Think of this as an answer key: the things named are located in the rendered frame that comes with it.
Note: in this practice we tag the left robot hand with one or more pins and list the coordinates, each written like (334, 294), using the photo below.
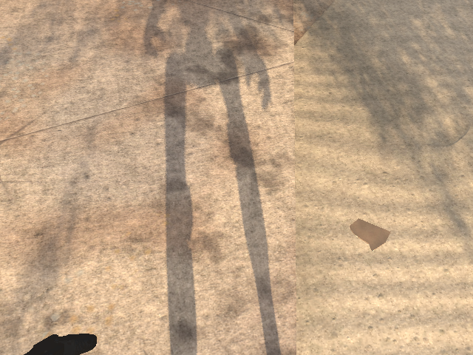
(71, 344)

